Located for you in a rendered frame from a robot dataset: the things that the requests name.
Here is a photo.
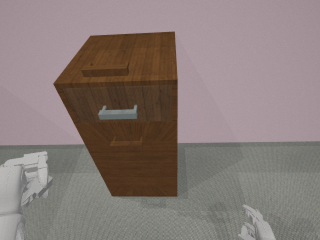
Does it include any left robot hand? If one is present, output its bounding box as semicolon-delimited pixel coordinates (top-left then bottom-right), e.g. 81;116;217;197
0;151;53;215

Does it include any right robot hand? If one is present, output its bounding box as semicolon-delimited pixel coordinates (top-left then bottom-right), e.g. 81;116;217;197
238;204;276;240

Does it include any left robot forearm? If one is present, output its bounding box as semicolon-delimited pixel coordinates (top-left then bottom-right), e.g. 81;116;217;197
0;213;27;240

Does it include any drawer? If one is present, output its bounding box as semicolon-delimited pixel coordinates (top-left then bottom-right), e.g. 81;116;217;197
63;85;172;123

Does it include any cabinet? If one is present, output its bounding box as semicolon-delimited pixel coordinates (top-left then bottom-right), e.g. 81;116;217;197
53;31;178;197

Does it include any handle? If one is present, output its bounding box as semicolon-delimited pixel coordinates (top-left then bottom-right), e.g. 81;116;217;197
98;104;138;120
81;64;129;78
110;141;143;150

